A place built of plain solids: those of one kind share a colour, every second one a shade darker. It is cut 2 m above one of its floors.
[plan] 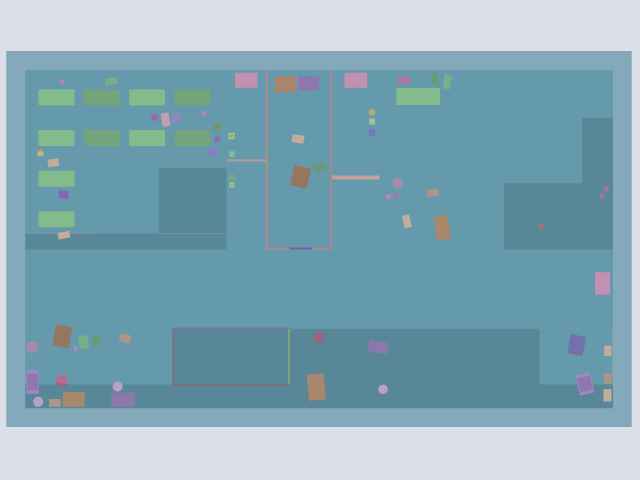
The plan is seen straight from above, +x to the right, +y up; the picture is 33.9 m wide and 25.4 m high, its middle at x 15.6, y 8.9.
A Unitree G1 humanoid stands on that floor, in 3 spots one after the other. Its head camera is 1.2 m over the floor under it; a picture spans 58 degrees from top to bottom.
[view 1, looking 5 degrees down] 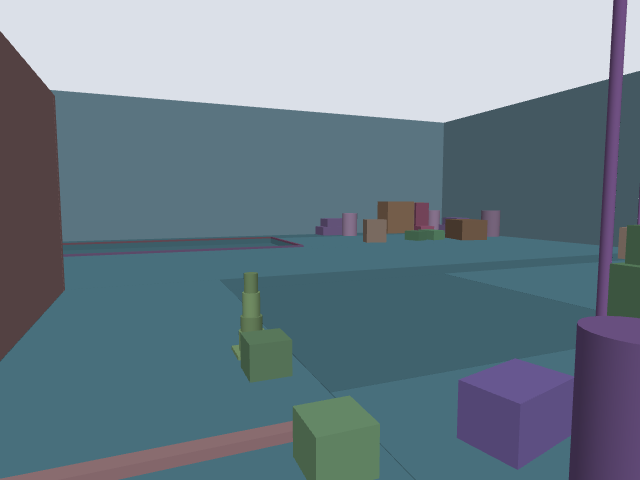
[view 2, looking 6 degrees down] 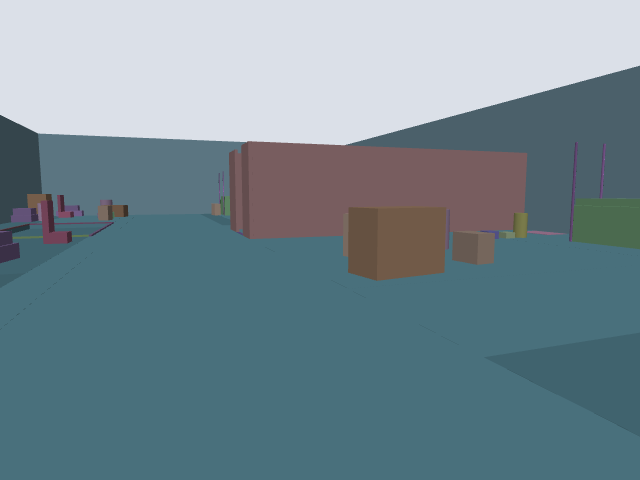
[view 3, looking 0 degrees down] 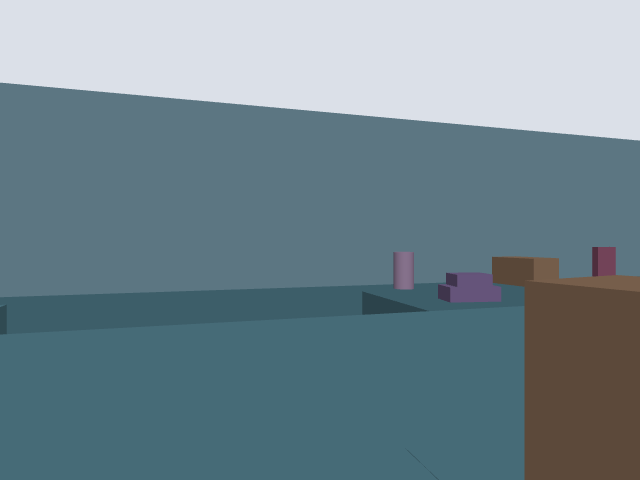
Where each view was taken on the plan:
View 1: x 11.70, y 15.15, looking -112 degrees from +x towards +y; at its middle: floor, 13.75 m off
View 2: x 27.85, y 6.20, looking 160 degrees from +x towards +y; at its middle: floor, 11.48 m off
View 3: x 24.05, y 10.64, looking -107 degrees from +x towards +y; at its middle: wall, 11.13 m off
